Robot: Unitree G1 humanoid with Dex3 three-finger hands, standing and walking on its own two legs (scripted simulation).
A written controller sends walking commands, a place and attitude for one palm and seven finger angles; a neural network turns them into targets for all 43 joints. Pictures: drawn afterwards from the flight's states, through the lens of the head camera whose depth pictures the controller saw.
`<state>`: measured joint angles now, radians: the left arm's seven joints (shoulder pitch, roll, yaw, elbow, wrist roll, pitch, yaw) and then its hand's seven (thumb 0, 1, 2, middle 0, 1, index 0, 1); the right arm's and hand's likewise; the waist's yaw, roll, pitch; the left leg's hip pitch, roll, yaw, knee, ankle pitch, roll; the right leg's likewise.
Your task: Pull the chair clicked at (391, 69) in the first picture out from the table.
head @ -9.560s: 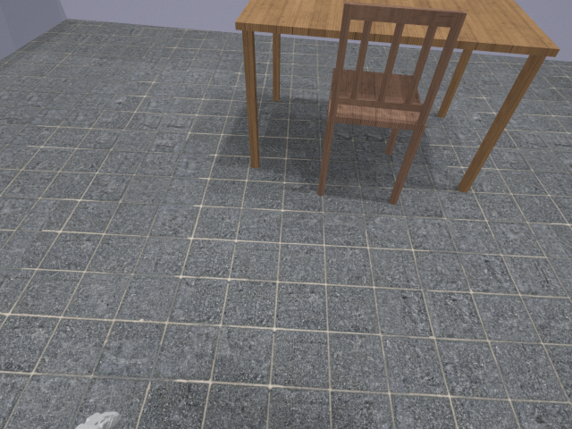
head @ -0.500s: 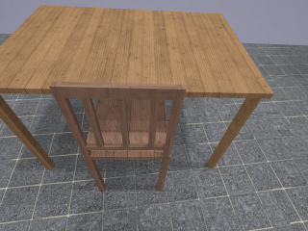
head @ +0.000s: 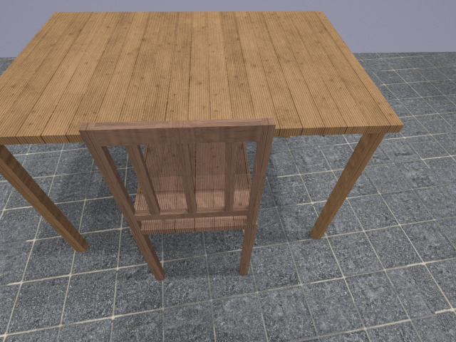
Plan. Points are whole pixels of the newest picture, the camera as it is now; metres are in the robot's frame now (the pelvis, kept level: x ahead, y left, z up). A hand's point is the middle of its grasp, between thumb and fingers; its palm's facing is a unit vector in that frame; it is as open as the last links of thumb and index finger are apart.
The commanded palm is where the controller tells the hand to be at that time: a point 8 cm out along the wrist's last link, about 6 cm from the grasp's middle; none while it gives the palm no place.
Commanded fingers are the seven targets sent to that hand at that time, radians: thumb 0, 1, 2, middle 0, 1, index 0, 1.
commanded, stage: look again from close up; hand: left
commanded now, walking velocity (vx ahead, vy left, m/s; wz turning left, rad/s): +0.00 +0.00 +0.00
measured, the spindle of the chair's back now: (188, 180) +0.49 +0.13 -0.08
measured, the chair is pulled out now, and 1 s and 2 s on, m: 0.00 0.00 0.00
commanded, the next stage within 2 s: shuffle to correct the standing spot in 1.06 s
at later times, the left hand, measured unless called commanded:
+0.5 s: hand out of the picture -0.02 +0.12 -0.17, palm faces +0.02 -0.99 -0.16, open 7.4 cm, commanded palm none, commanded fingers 0.00 0.90 0.90 -0.20 -0.30 -0.20 -0.30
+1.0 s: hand out of the picture -0.02 +0.11 -0.17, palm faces +0.03 -0.98 -0.17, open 7.4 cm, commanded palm none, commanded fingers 0.00 0.90 0.90 -0.20 -0.30 -0.20 -0.30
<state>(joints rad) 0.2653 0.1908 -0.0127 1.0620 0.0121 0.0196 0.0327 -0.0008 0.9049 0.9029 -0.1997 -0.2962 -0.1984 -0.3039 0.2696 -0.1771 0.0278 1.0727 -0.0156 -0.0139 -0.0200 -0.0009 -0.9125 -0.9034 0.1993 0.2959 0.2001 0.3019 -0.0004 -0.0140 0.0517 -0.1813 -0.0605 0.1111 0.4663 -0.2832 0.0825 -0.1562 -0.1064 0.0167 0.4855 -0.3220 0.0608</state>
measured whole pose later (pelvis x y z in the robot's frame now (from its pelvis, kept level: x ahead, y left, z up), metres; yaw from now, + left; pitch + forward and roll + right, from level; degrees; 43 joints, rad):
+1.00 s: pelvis -0.01 -0.06 +0.01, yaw +1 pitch -1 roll +1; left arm 0.30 0.15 -0.02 1.11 0.01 -0.02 0.03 0.00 0.90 0.90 -0.20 -0.30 -0.20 -0.30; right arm 0.26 -0.15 0.02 1.14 -0.01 -0.01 -0.02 0.00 -0.92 -0.90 0.20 0.30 0.20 0.30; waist 0.00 -0.02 0.03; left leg -0.17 0.02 0.07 0.41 -0.23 -0.01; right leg -0.14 -0.03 -0.03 0.44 -0.29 0.00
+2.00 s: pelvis +0.05 -0.09 +0.00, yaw +9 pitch -1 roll +1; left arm 0.23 0.17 0.02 1.06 0.02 -0.01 0.04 0.01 0.92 0.90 -0.20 -0.30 -0.20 -0.30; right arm 0.22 -0.15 -0.01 1.10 -0.01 0.01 -0.04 0.00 -0.92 -0.90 0.20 0.30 0.20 0.30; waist 0.00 -0.01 0.06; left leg -0.15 0.03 0.04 0.50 -0.33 -0.03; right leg -0.25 -0.04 -0.10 0.59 -0.32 -0.03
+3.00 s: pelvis +0.02 -0.06 +0.00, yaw +7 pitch -1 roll +1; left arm 0.28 0.14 -0.01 1.11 0.01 -0.02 0.03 0.00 0.92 0.90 -0.20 -0.30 -0.20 -0.30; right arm 0.34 -0.14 0.03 1.09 -0.02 -0.03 -0.02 0.01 -0.91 -0.90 0.20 0.30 0.20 0.30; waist -0.01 0.04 0.01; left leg -0.15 0.00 0.09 0.44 -0.28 0.01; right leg -0.25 -0.06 -0.06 0.50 -0.23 0.01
